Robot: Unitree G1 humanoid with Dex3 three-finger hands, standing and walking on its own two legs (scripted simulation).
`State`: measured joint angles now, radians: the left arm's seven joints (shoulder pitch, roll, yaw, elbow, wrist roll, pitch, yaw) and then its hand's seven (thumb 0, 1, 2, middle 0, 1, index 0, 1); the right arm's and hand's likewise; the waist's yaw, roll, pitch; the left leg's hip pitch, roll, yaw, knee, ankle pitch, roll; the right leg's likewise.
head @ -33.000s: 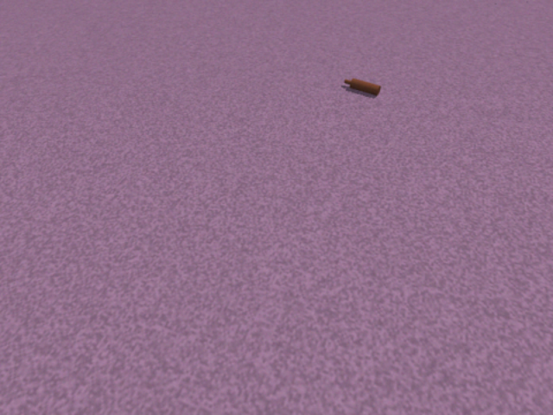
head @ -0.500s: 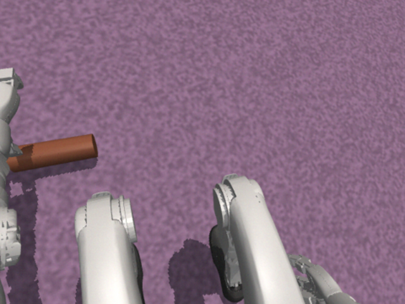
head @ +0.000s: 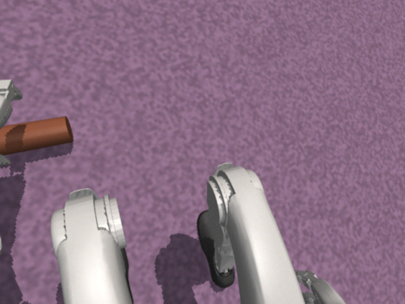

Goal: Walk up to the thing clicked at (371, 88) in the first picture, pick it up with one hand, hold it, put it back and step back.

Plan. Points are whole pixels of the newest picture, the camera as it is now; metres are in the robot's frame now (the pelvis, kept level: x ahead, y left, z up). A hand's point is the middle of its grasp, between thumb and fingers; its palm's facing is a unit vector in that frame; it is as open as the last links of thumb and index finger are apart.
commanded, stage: home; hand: left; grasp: from above
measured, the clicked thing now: (10, 139) +0.47 +0.35 -0.29
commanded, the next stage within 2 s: none
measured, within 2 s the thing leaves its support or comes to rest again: neither
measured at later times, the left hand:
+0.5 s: hand out of the picture +0.37 +0.29 -0.02, palm faces -0.26 -0.64 -0.72, open 8.2 cm
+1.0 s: hand out of the picture +0.26 +0.23 +0.20, palm faces +0.17 -0.95 -0.25, open 7.4 cm
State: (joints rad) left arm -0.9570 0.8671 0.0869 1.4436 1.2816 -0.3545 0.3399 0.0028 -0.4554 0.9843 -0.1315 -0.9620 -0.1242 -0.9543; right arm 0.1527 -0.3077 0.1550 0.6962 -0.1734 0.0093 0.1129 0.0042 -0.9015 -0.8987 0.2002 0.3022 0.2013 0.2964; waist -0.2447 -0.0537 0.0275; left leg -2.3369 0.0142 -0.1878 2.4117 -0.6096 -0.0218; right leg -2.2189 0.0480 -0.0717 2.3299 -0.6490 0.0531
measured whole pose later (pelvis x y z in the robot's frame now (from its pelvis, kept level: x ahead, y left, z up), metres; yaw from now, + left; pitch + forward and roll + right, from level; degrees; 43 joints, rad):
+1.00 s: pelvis +0.05 +0.00 +0.29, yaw +8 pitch +23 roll -4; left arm 0.16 0.28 0.07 0.11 -0.03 0.39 0.07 0.01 0.90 0.90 -0.21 -0.30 -0.20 -0.30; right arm 0.14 -0.20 0.06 0.54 0.04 -0.10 -0.09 0.01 -0.91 -0.90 0.20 0.30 0.20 0.30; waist -0.06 0.03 -0.18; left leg -1.30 0.04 -0.09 1.47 -0.57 -0.02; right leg -1.21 0.00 -0.05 1.41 -0.59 0.02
